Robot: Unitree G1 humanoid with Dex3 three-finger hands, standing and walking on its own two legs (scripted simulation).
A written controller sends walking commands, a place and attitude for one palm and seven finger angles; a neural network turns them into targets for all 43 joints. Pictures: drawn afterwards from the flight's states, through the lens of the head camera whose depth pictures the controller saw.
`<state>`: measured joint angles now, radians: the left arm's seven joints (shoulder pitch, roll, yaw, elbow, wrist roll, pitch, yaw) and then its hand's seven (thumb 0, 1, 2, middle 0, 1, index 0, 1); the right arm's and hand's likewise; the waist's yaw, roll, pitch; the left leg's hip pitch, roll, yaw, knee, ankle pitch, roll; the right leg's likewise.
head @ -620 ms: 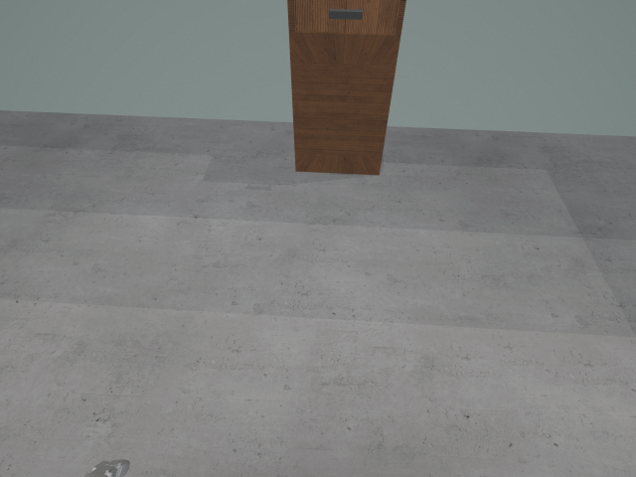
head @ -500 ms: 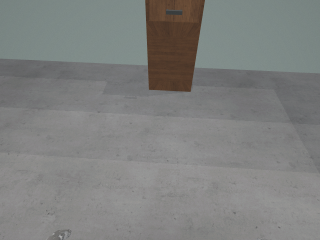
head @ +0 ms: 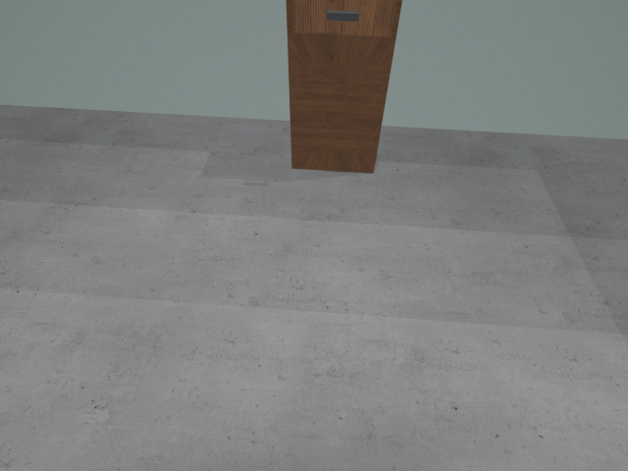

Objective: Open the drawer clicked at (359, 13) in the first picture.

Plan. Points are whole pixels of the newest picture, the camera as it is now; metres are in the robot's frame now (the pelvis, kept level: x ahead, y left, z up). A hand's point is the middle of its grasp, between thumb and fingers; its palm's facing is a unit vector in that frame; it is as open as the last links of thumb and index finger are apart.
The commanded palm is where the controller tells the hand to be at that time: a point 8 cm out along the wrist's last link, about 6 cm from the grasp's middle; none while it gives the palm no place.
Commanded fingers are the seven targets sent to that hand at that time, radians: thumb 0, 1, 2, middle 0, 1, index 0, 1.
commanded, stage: stand and wait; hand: left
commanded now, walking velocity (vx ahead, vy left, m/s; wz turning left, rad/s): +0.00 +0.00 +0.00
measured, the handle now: (342, 13) +1.62 -0.01 -0.01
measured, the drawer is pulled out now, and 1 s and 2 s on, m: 0.00 0.00 0.00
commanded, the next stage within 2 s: look at it before walking up in 0.20 s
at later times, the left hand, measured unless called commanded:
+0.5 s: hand out of the picture +0.07 +0.25 -0.15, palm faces -0.02 -0.94 -0.33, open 7.4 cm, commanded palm none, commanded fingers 0.00 0.90 0.90 -0.20 -0.30 -0.20 -0.30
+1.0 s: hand out of the picture +0.07 +0.25 -0.16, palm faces -0.02 -0.94 -0.34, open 7.4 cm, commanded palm none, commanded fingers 0.00 0.90 0.90 -0.20 -0.30 -0.20 -0.30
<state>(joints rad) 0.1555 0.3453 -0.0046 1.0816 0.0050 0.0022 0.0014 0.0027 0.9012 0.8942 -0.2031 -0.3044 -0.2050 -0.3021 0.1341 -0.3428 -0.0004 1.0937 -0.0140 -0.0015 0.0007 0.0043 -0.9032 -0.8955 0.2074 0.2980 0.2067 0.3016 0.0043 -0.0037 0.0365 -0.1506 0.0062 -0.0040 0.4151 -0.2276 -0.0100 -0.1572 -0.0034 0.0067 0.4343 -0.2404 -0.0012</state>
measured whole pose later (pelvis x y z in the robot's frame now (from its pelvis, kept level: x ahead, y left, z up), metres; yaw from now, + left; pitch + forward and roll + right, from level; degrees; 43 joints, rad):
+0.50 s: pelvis -0.01 +0.00 +0.00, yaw +0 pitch -2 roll +0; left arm 0.13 0.34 -0.01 1.08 0.01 -0.01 0.00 0.00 0.90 0.89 -0.20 -0.30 -0.21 -0.30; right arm 0.12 -0.33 0.00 1.11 -0.01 -0.01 0.01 0.00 -0.90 -0.90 0.21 0.30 0.21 0.30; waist 0.00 -0.01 0.03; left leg -0.15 0.01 0.00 0.39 -0.20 -0.01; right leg -0.15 0.00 0.01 0.40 -0.22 0.00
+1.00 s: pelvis +0.00 +0.00 +0.00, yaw -1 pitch -2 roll +0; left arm 0.15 0.34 -0.01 1.09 0.01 0.00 0.01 0.00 0.90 0.89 -0.20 -0.30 -0.20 -0.30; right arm 0.11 -0.33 0.01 1.11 -0.02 0.00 0.00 0.00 -0.90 -0.90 0.21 0.30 0.21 0.30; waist 0.01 0.00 0.03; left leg -0.13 0.01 0.01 0.38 -0.21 -0.01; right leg -0.14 0.00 0.02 0.40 -0.22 0.00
